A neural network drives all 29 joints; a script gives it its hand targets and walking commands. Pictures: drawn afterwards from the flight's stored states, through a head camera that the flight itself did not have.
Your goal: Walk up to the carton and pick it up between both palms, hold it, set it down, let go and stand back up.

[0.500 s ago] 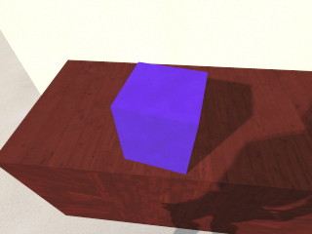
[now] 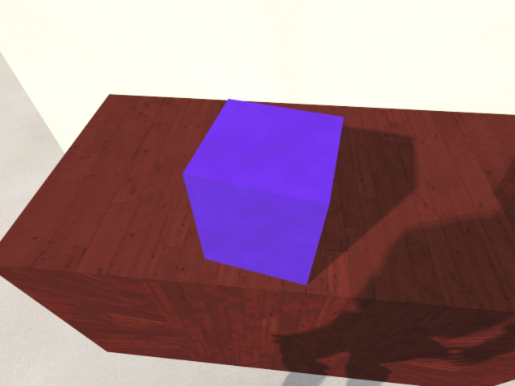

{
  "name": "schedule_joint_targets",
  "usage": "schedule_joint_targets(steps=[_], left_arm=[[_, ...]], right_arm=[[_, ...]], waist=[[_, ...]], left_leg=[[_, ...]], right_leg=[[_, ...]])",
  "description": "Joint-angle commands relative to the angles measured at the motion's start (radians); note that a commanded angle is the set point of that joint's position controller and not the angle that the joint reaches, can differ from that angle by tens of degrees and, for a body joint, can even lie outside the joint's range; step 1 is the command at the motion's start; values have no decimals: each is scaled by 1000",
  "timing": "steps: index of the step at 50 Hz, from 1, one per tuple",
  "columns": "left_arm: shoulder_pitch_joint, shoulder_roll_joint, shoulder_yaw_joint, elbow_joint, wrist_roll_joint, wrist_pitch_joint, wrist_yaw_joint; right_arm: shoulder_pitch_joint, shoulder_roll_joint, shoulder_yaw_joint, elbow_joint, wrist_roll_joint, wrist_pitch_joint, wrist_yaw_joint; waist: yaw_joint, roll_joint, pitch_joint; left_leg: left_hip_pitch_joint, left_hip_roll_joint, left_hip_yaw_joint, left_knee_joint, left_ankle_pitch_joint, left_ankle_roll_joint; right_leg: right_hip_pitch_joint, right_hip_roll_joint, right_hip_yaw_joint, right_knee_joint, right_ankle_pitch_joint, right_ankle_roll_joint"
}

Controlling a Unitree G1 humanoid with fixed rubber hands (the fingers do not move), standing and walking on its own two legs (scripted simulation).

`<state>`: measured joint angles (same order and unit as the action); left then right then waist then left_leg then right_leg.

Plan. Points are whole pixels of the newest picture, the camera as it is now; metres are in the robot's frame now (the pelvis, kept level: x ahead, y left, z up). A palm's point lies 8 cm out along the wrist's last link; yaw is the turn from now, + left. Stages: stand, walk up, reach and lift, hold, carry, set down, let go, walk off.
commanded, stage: stand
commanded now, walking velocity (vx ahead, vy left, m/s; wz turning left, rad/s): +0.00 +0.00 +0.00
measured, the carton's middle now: (268, 194) +0.43 -0.01 +0.03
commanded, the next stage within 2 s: none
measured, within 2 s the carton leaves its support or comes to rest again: neither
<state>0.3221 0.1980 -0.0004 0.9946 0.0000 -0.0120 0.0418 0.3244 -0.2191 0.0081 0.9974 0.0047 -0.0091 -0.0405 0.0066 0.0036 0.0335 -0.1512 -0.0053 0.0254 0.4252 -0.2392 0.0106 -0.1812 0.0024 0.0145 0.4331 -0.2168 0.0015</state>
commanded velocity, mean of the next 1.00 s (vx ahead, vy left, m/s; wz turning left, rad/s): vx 0.00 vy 0.00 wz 0.00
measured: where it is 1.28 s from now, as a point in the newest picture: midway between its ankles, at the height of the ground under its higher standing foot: outside the picture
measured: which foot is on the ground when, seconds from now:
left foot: down 0.00-1.00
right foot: down 0.00-1.00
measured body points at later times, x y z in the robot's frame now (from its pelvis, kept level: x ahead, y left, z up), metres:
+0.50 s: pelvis +0.01 +0.00 +0.00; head +0.01 +0.00 +0.45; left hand +0.01 +0.24 -0.15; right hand +0.02 -0.24 -0.15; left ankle +0.00 +0.11 -0.74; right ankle +0.01 -0.12 -0.74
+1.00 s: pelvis +0.02 +0.01 +0.00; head +0.02 +0.01 +0.45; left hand +0.03 +0.24 -0.15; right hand +0.04 -0.23 -0.15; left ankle +0.00 +0.11 -0.74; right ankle +0.01 -0.12 -0.74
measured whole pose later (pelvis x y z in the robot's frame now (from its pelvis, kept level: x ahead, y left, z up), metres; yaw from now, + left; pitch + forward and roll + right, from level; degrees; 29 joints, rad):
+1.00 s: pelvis +0.02 +0.01 +0.00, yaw +0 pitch -2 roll +0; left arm 0.30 0.18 -0.01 1.05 0.00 -0.01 0.05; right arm 0.30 -0.19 0.01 1.02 0.00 -0.01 -0.05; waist 0.01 0.00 0.02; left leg -0.12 -0.01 0.03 0.41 -0.27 0.02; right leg -0.16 0.00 0.02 0.43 -0.24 0.01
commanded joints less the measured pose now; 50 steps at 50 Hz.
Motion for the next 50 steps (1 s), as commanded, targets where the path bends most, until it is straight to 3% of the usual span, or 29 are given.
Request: schedule_joint_targets(steps=[1, 3, 4, 5, 6, 8, 11, 13, 14, 16, 18, 21, 28, 29, 31, 33, 35, 41, 42, 43, 44, 48, 49, 50], left_arm=[[64, 120, 20, -21, 4, -10, 6], [63, 117, 20, -18, 3, -10, 7], [74, 115, 18, -19, 0, -12, 5], [55, 117, 14, -14, -3, -11, 7], [69, 108, 19, -16, -2, -11, 7], [55, 111, 18, -8, 2, -9, 8], [88, 105, 18, -5, -1, -7, 6], [76, 120, 21, -4, 1, -10, 7], [80, 114, 21, -4, -1, -12, 7], [73, 102, 20, -3, 0, -14, 6], [59, 108, 19, -2, 3, -13, 8], [79, 93, 17, 5, 4, -9, 8], [82, 98, 16, 23, 2, -8, 10], [74, 100, 16, 30, 2, -9, 9], [63, 94, 15, 23, -3, -13, 11], [54, 97, 13, 22, -1, -13, 14], [55, 104, 13, 18, -2, -14, 15], [46, 84, 6, 28, -2, -5, 15], [57, 95, 8, 23, -1, -5, 15], [63, 95, 9, 29, -1, -5, 14], [70, 97, 9, 28, -1, -6, 14], [49, 97, 8, 33, 4, -6, 16], [51, 103, 12, 32, 1, -7, 16], [43, 99, 11, 31, 2, -6, 17]], right_arm=[[45, -115, -22, -33, 2, -11, -3], [45, -112, -18, -27, -1, -12, -4], [46, -114, -16, -34, -3, -14, -6], [60, -112, -13, -32, 4, -15, -5], [58, -117, -20, -27, 2, -14, -7], [56, -108, -19, -19, -3, -9, -6], [58, -108, -23, -19, -2, -7, -6], [67, -105, -17, -12, 3, -8, -5], [56, -114, -26, -16, 4, -12, -6], [44, -108, -22, -7, 3, -13, -8], [53, -103, -19, -15, -2, -14, -8], [48, -106, -23, -13, 0, -10, -8], [57, -108, -23, -7, 2, -10, -10], [61, -100, -19, -4, -2, -10, -10], [50, -89, -14, -14, 1, -14, -12], [56, -89, -13, -12, 3, -16, -12], [62, -99, -16, -19, 0, -18, -14], [43, -98, -16, -5, 3, -11, -12], [60, -94, -16, -6, 3, -11, -12], [46, -87, -11, 1, 2, -13, -13], [52, -87, -17, -1, 3, -12, -12], [54, -86, -17, 1, -1, -10, -11], [51, -85, -19, 1, -2, -12, -11], [59, -86, -17, 1, -4, -15, -11]], waist=[[1, -2, 61], [0, -21, 83], [3, 3, 48], [-13, -15, 28], [1, 4, 18], [-15, -15, 69], [0, -10, 86], [-5, 17, 62], [1, -12, 40], [1, 11, 52], [6, -27, 38], [5, 2, 68], [6, 1, 53], [2, 11, 61], [6, -25, 9], [1, 6, -2], [-4, -40, -21], [-5, 16, 62], [-5, 0, 42], [8, 19, 43], [1, -4, 35], [-1, 10, 72], [-1, -8, 63], [-7, 14, 46]], left_leg=[[-59, 105, -133, -105, 38, 9], [-56, 106, -121, -95, 57, 11], [-26, 103, -115, -95, 89, 13], [-26, 104, -120, -101, 98, 12], [-21, 104, -116, -96, 75, 10], [-37, 102, -119, -103, 61, 14], [-44, 100, -109, -100, 30, 5], [-61, 99, -111, -105, 17, 4], [-49, 107, -116, -107, 16, 11], [-53, 106, -117, -103, 49, 10], [-43, 111, -120, -102, 84, 8], [-51, 104, -113, -101, 56, 8], [-31, 100, -110, -109, 75, 3], [-27, 103, -108, -104, 99, 6], [-2, 113, -107, -79, 176, 8], [2, 111, -103, -80, 205, 6], [33, 115, -107, -74, 228, 8], [-25, 107, -100, -91, 168, 8], [-15, 106, -110, -98, 164, 10], [-3, 112, -108, -90, 183, 6], [9, 108, -105, -95, 166, 4], [-1, 111, -101, -96, 166, 8], [9, 109, -105, -98, 183, 7], [18, 112, -110, -102, 202, 9]], right_leg=[[-42, -93, 100, -94, 49, -21], [-42, -98, 104, -95, 81, -18], [-35, -103, 108, -92, 111, -19], [-19, -98, 106, -84, 117, -22], [-12, -100, 101, -95, 93, -19], [-48, -92, 100, -97, 69, -13], [-69, -89, 103, -115, 30, -7], [-32, -90, 109, -105, 36, -14], [-18, -92, 110, -104, 38, -13], [-28, -93, 109, -102, 70, -12], [-24, -89, 97, -86, 97, -14], [-39, -95, 110, -104, 74, -18], [-37, -93, 106, -91, 95, -12], [-35, -95, 106, -88, 112, -12], [-11, -100, 104, -77, 195, -18], [4, -101, 103, -67, 217, -12], [16, -96, 92, -62, 231, -14], [-4, -97, 97, -75, 178, -14], [3, -101, 96, -70, 152, -16], [-10, -96, 97, -76, 159, -14], [-15, -96, 93, -73, 149, -15], [-23, -101, 91, -84, 162, -6], [-30, -98, 92, -75, 185, -6], [-21, -96, 86, -68, 184, -9]])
